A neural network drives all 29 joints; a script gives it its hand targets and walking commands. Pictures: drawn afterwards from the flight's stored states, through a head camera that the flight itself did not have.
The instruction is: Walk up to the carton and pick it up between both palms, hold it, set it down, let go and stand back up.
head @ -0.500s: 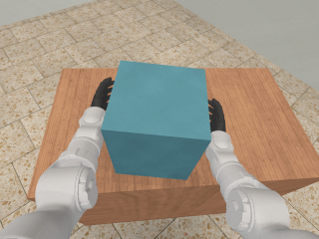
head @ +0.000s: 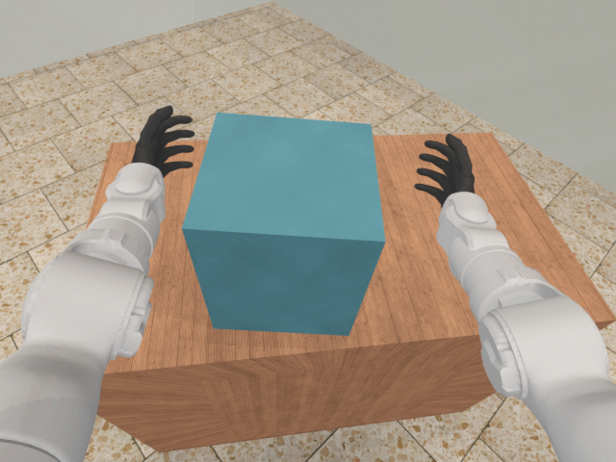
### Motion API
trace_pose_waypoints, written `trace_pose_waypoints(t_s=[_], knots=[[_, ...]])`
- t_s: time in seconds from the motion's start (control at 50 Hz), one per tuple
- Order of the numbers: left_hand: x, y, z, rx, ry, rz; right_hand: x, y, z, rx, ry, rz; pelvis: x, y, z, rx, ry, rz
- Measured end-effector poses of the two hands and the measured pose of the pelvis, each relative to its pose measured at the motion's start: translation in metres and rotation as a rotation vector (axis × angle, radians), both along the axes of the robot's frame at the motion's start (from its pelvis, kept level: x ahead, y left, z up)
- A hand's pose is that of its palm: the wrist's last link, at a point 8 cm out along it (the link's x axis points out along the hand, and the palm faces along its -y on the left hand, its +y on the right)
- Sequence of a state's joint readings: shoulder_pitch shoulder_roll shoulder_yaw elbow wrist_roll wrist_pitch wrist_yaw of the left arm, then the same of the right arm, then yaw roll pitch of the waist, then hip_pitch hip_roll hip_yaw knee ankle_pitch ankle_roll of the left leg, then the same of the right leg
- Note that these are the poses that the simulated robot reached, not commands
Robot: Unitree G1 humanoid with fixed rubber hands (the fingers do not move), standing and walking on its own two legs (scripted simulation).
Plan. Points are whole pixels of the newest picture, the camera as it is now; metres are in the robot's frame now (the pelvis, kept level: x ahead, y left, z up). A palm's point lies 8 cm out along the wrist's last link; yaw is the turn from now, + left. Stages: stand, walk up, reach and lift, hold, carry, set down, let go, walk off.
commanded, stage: set down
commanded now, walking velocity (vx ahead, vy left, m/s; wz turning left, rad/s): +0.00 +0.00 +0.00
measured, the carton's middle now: (287, 232) +0.42 +0.03 +0.03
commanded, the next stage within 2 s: none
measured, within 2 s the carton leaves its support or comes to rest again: neither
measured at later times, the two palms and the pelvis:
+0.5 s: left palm (144, 111) +0.47 +0.20 +0.20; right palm (460, 150) +0.43 -0.18 +0.18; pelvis +0.01 -0.02 +0.02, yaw +1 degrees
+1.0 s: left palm (119, 180) +0.41 +0.22 +0.15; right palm (454, 215) +0.37 -0.17 +0.13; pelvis +0.00 -0.01 +0.02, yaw +0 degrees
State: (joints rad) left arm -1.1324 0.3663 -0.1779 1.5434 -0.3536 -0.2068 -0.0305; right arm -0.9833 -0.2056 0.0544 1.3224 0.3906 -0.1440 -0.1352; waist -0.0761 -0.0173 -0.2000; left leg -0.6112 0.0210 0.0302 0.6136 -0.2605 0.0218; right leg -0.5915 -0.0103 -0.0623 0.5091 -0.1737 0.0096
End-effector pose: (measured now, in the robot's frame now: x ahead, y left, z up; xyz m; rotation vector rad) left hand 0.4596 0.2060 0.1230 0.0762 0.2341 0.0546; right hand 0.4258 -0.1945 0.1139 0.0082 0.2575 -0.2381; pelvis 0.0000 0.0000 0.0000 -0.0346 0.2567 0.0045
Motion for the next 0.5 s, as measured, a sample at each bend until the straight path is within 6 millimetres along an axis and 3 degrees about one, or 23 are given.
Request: trace_pose_waypoints(t_s=[0.16, 0.36, 0.5], knots=[[0.003, -0.017, 0.034, -0.019, -0.007, -0.033, 0.000, 0.010, 0.025, 0.011, 0.001, 0.022, -0.007, -0.006, 0.006, 0.012, -0.039, 0.002], [0.006, -0.011, 0.065, -0.041, 0.008, 0.001, 0.004, 0.016, 0.057, 0.011, 0.007, 0.005, -0.003, -0.015, 0.015, 0.020, -0.104, 0.006], [0.008, -0.011, 0.077, -0.045, 0.011, -0.011, 0.008, 0.018, 0.068, 0.019, 0.008, 0.000, 0.005, -0.018, 0.019, 0.019, -0.153, 0.007]])
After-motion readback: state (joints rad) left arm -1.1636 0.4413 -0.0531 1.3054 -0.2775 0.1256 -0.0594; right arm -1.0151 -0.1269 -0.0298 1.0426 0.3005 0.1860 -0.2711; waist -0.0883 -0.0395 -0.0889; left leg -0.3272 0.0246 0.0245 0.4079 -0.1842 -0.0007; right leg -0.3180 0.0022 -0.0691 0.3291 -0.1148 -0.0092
